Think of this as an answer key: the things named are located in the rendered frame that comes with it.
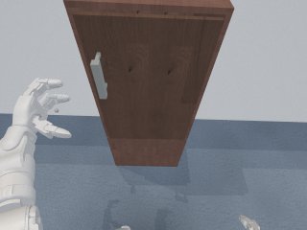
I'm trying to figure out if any cupboard door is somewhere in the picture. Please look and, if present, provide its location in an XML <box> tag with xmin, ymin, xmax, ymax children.
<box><xmin>72</xmin><ymin>11</ymin><xmax>224</xmax><ymax>140</ymax></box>

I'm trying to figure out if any robot right hand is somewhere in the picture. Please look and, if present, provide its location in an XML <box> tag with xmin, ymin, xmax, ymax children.
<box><xmin>239</xmin><ymin>215</ymin><xmax>260</xmax><ymax>230</ymax></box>

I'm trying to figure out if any robot left upper arm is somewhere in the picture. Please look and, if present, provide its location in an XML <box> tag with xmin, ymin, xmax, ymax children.
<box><xmin>0</xmin><ymin>204</ymin><xmax>43</xmax><ymax>230</ymax></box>

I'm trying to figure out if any robot left forearm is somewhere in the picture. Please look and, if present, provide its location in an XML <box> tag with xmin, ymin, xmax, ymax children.
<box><xmin>0</xmin><ymin>125</ymin><xmax>37</xmax><ymax>213</ymax></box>

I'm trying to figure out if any handle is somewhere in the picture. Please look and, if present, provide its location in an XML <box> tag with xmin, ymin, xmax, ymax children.
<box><xmin>90</xmin><ymin>52</ymin><xmax>107</xmax><ymax>100</ymax></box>

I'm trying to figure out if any robot left hand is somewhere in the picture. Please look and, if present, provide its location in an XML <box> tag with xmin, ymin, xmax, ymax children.
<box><xmin>12</xmin><ymin>78</ymin><xmax>72</xmax><ymax>139</ymax></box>

